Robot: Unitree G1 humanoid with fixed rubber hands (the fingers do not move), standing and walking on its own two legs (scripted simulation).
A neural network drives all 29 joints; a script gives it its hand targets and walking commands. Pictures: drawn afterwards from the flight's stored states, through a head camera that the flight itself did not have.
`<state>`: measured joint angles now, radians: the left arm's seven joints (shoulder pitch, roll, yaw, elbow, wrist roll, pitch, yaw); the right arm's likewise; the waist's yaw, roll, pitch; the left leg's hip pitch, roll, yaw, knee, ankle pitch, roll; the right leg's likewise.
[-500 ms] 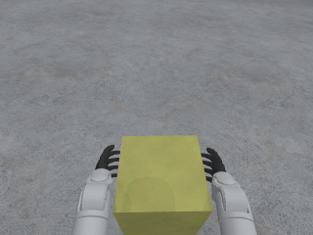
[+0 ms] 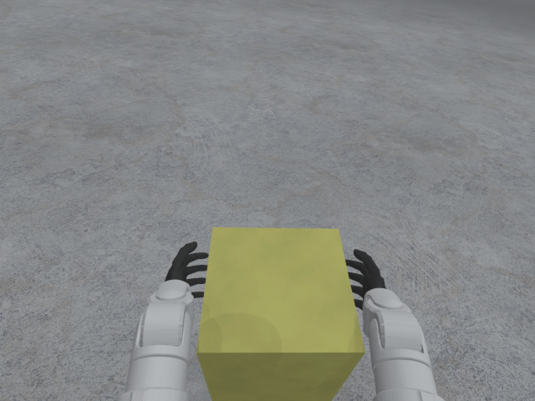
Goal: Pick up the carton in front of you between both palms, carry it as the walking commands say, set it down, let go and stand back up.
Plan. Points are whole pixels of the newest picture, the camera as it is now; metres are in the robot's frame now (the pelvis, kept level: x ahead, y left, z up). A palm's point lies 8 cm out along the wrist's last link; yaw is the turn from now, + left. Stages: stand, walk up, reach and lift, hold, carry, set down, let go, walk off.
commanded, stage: set down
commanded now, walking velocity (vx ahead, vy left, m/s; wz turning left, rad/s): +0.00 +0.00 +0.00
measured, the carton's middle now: (273, 318) +0.30 +0.00 -0.05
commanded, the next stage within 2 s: none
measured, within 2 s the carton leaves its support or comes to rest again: neither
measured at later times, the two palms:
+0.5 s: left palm (188, 308) +0.33 +0.15 -0.09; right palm (344, 299) +0.36 -0.14 -0.07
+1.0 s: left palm (196, 332) +0.36 +0.15 -0.25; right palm (321, 313) +0.42 -0.14 -0.24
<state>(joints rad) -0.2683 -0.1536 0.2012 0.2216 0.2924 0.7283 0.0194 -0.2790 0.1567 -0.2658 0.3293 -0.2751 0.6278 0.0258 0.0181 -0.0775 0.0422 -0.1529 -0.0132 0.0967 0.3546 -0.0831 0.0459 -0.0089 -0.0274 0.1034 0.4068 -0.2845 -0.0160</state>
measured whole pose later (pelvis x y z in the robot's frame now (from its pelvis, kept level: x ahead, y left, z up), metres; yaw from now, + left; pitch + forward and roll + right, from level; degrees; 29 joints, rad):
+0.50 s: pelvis -0.03 -0.03 -0.04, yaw +3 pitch +10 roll -1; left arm -0.59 -0.17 0.49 0.53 0.40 0.31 -0.01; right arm -0.63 0.18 -0.51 0.63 -0.44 0.25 0.02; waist 0.03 -0.06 0.14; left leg -0.73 0.01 0.01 0.69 -0.14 0.01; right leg -0.58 0.02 0.05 0.79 -0.39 0.01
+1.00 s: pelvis -0.04 -0.06 -0.17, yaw +1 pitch +41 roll -1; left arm -0.76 -0.13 0.55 0.48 0.29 0.27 0.02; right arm -0.85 0.08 -0.41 0.66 -0.24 0.23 -0.04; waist 0.06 -0.08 -0.17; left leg -1.69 0.05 -0.04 1.25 -0.28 -0.04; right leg -1.54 0.08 0.00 1.40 -0.57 -0.02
